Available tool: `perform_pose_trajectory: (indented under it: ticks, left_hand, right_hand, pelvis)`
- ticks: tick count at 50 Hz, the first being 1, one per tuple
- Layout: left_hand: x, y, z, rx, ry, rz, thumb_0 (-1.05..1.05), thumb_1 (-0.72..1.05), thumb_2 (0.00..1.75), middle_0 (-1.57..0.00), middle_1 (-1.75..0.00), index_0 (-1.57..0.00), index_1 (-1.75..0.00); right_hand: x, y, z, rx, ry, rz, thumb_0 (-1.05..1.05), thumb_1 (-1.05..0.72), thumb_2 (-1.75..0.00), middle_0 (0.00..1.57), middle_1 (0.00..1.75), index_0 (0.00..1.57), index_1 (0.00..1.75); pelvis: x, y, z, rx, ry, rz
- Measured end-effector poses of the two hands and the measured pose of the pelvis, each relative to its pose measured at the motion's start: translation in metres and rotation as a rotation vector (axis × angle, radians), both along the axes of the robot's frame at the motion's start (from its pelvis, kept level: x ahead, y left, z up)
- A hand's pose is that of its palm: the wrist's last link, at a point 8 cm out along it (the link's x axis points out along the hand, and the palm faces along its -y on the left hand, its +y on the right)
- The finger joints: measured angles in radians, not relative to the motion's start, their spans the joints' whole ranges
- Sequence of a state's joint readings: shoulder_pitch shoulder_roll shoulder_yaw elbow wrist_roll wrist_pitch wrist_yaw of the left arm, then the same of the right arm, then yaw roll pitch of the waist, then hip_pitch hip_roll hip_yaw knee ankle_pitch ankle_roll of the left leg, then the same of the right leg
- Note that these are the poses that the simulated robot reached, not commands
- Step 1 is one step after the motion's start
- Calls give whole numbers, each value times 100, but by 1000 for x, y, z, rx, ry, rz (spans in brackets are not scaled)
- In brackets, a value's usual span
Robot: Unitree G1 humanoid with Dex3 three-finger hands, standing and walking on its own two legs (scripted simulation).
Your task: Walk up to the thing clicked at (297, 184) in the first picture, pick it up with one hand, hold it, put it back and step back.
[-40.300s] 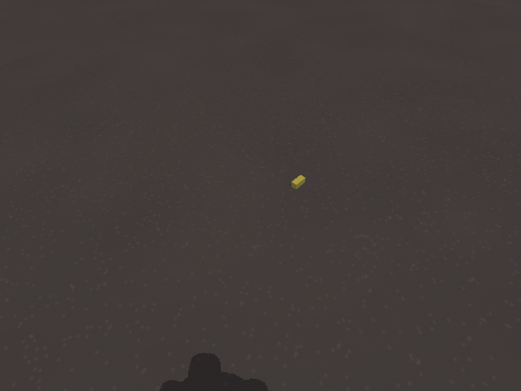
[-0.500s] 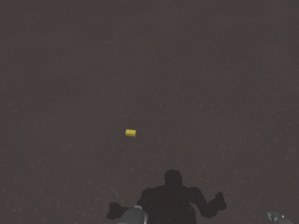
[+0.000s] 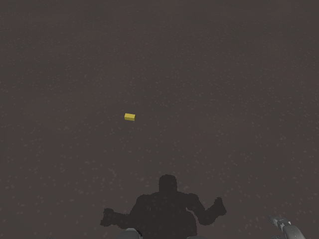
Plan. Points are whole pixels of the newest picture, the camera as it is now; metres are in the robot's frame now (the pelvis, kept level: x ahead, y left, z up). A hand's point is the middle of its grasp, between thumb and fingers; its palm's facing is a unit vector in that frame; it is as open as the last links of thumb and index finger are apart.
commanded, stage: step back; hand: left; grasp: from above
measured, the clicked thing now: (130, 117) +0.98 +0.22 -0.74
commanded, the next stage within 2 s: stand in 1.26 s
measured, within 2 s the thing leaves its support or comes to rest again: neither
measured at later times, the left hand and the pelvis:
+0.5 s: hand out of the picture -0.08 +0.25 -0.14, palm faces +0.10 -0.91 -0.40, open 7.4 cm; pelvis -0.12 -0.03 +0.00, yaw +5 degrees
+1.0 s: hand out of the picture -0.07 +0.25 -0.15, palm faces +0.12 -0.93 -0.35, open 7.4 cm; pelvis -0.10 -0.02 +0.01, yaw +6 degrees
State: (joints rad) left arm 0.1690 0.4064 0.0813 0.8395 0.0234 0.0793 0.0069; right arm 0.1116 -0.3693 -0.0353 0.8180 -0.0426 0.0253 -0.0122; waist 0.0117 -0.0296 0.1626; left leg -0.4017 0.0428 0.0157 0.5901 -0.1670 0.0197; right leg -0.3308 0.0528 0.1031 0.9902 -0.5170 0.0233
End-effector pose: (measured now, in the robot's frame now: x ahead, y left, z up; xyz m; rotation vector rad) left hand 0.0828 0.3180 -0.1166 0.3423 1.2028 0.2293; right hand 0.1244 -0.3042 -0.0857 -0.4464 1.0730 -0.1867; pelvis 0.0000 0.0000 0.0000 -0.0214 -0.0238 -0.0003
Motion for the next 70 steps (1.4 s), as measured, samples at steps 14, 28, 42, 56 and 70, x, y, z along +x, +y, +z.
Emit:
perform_pose_trajectory:
  ticks: [14,28,42,56,70]
  left_hand:
    - [-141,-36,25,59,47,53,1,90,90,-20,-30,-21,-30]
    - [-175,-37,14,5,-35,101,1,90,90,-20,-30,-20,-30]
    - [-194,-40,8,-23,-15,151,1,90,90,-20,-30,-21,-30]
    - [-145,-24,10,-15,-19,123,1,90,90,-20,-30,-20,-30]
    - [-110,-37,19,-29,-38,87,0,90,90,-20,-30,-20,-30]
  right_hand:
    - [-111,-41,-25,54,81,-20,1,-90,-89,21,30,21,30]
    - [-166,-22,-25,102,98,14,1,-90,-89,21,30,21,30]
    - [-140,-28,-18,55,101,47,1,-90,-89,21,30,21,30]
    - [-102,4,-18,103,82,29,1,-90,-89,21,30,21,30]
    - [-76,6,-11,123,50,29,0,-90,-89,21,30,21,30]
  pelvis:
    - [-88,-35,3,52,2,25]
    - [-126,-40,3,43,-23,78]
    - [-121,-30,5,19,-20,123]
    - [-95,-21,10,8,-7,106]
    - [-89,-23,18,21,-7,97]
